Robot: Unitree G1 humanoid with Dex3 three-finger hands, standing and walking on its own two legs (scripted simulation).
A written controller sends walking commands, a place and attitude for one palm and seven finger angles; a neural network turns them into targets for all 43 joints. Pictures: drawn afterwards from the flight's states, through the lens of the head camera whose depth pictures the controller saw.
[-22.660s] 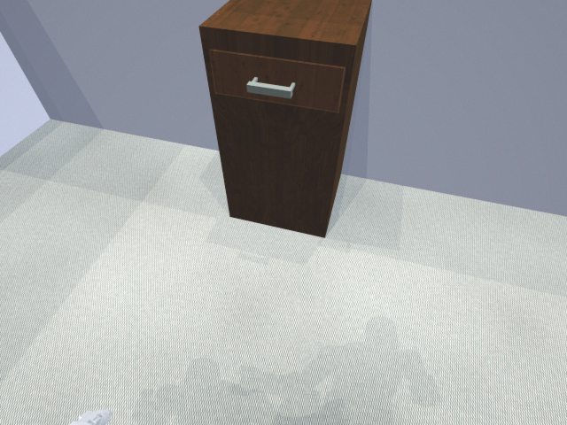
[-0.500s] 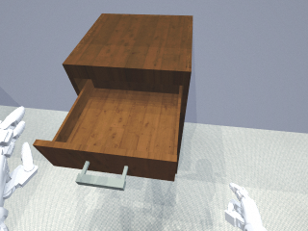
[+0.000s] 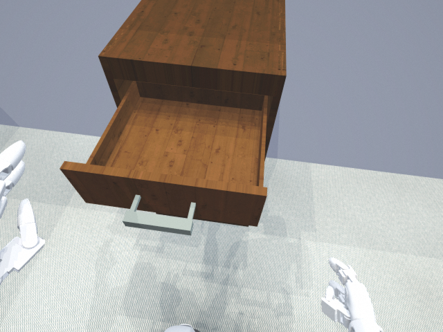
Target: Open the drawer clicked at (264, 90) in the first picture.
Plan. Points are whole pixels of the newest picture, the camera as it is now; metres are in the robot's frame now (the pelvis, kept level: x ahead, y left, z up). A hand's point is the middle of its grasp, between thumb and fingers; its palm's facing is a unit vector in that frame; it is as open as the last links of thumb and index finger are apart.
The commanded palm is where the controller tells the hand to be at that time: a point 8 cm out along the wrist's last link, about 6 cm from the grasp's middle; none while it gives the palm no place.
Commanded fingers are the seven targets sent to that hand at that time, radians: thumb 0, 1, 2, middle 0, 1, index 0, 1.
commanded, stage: step back with the hand held close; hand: left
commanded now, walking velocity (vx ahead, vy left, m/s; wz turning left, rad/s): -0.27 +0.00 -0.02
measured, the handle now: (161, 213) +0.34 +0.15 -0.04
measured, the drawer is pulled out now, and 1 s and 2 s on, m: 0.30 0.30 0.30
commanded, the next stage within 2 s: stop stepping back and stand still in 0.74 s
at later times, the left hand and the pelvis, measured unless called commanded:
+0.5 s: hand (30, 268) +0.16 +0.23 +0.17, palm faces +0.33 -0.83 -0.44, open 7.4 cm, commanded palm +0.09 +0.28 +0.18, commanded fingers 0.00 0.90 0.90 -0.20 -0.30 -0.20 -0.30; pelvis -0.04 +0.00 -0.01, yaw +1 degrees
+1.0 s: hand out of the picture +0.04 +0.17 +0.16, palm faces +0.26 -0.82 -0.51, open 7.4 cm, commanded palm -0.02 +0.22 +0.18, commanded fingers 0.00 0.90 0.90 -0.20 -0.30 -0.20 -0.30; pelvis -0.16 -0.06 +0.01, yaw -1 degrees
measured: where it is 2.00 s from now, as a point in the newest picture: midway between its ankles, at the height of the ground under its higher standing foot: outside the picture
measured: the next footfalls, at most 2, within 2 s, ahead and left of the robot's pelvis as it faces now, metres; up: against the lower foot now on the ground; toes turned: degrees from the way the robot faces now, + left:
right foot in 0.76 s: -0.14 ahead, -0.14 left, +0.00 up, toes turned +0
left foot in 1.04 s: -0.19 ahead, +0.07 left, +0.00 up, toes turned +5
